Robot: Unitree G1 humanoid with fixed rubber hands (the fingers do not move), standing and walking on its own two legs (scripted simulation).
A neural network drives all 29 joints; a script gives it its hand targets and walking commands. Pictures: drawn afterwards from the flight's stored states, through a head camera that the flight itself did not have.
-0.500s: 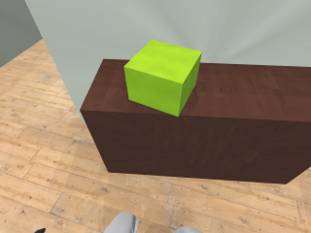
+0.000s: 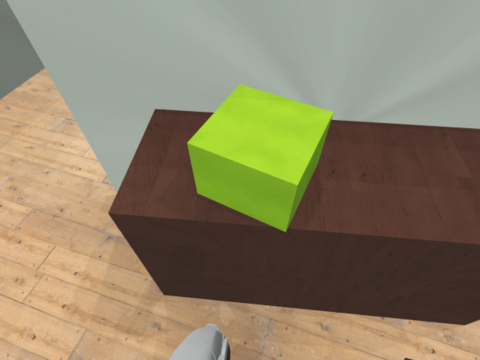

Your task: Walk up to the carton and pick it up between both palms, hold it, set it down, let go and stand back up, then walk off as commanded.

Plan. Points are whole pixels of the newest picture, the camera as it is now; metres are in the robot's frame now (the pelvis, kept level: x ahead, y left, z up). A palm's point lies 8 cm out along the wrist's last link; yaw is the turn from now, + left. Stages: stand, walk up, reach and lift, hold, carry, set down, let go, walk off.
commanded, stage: walk up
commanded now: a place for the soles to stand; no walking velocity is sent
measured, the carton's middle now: (261, 154) +0.54 -0.01 -0.03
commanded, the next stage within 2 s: none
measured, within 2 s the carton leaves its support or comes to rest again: neither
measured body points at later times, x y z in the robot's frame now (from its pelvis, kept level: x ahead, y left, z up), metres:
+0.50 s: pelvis +0.08 -0.02 -0.01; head +0.12 -0.05 +0.44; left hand +0.15 +0.30 -0.10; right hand +0.17 -0.32 -0.14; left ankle +0.09 +0.10 -0.67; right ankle +0.17 -0.08 -0.70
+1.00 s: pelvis +0.05 +0.02 -0.01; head +0.09 +0.02 +0.43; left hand +0.11 +0.33 -0.13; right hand +0.12 -0.29 -0.13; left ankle +0.06 +0.13 -0.70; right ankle +0.16 -0.09 -0.70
